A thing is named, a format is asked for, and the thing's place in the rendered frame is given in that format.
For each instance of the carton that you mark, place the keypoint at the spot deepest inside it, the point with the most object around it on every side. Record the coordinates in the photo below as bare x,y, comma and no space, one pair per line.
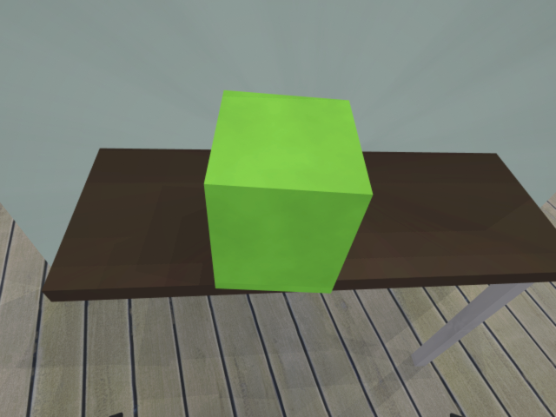
286,190

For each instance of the table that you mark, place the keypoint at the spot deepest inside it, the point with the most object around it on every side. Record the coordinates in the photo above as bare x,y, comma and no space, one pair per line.
140,230

